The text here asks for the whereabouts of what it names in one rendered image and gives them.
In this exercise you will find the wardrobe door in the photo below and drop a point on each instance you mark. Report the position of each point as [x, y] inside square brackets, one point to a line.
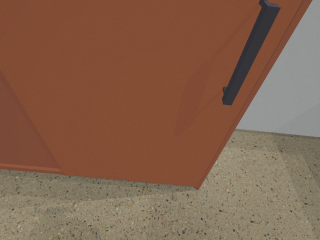
[132, 89]
[20, 141]

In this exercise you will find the handle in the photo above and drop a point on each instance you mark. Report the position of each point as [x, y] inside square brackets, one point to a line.
[260, 30]

